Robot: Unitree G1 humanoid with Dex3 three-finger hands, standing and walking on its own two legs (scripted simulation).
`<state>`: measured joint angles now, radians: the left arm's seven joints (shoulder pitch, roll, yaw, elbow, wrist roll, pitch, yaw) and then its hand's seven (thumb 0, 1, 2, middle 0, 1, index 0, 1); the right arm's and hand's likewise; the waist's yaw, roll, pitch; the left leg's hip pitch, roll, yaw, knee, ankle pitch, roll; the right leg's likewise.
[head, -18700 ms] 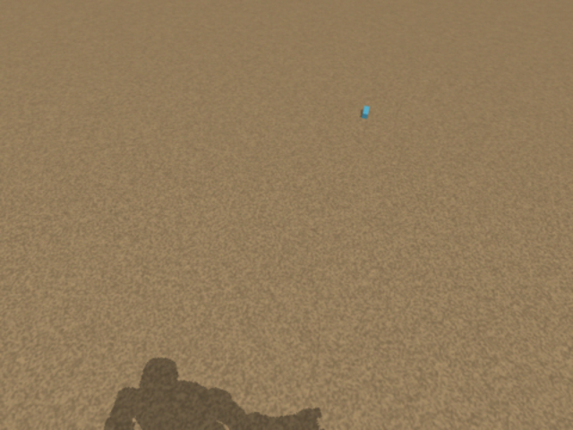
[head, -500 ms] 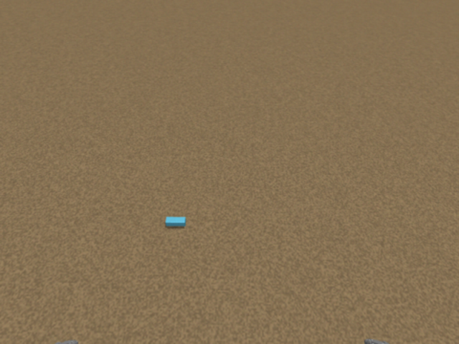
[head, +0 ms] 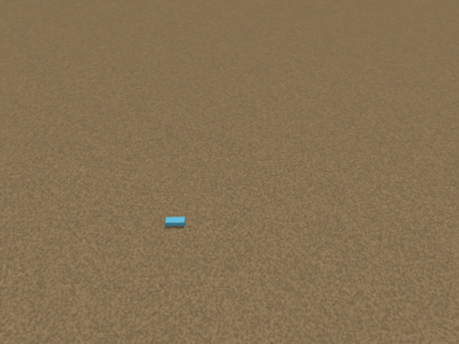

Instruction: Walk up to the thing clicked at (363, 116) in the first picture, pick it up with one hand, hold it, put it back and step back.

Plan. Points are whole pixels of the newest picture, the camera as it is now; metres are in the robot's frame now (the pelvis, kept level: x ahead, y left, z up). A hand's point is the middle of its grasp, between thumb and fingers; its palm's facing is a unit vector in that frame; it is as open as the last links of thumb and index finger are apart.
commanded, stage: stand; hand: left
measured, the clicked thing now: (175, 221) +0.80 +0.24 -0.77
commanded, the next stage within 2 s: walk up in 0.60 s
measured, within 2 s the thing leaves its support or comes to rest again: neither
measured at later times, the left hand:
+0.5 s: hand out of the picture +0.05 +0.25 -0.16, palm faces -0.05 -0.94 -0.35, open 7.3 cm
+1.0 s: hand out of the picture +0.09 +0.34 -0.17, palm faces -0.04 -0.93 -0.36, open 7.4 cm
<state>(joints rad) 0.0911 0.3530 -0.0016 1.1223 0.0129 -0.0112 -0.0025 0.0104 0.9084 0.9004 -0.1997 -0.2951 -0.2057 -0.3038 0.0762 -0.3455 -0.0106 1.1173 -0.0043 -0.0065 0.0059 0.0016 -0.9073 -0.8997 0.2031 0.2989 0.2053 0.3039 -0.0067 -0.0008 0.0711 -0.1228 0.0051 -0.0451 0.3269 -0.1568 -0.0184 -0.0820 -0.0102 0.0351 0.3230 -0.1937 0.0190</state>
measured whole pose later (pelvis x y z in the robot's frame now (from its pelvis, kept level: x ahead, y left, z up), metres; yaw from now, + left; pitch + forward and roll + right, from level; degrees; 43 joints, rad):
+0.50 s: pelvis -0.01 +0.00 +0.00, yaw +0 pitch -2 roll +0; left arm 0.14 0.36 -0.01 1.12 0.01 -0.01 -0.01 0.01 0.91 0.90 -0.20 -0.30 -0.21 -0.30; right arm 0.13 -0.35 -0.01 1.14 -0.01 -0.01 0.01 0.00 -0.91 -0.90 0.20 0.30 0.20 0.30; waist -0.01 0.00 0.06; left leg -0.15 0.01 -0.05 0.33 -0.14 -0.02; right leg -0.12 0.00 0.03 0.34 -0.19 0.01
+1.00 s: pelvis +0.07 +0.05 -0.02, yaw +0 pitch -3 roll +0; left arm 0.30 0.45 0.06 0.99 0.02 -0.01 -0.03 0.01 0.91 0.90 -0.20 -0.29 -0.20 -0.30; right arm 0.26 -0.38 -0.09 0.94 -0.03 -0.06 0.05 0.00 -0.91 -0.90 0.20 0.30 0.20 0.30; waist -0.01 -0.06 0.08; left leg -0.24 0.01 0.06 0.55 -0.25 0.03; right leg -0.34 0.01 0.10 1.00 -0.42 -0.06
